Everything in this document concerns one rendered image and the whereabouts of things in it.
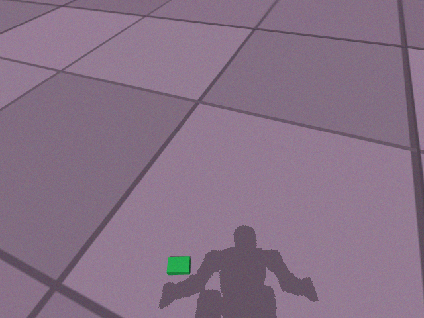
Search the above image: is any small box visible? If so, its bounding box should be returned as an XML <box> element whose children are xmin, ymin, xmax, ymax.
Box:
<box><xmin>167</xmin><ymin>256</ymin><xmax>191</xmax><ymax>275</ymax></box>

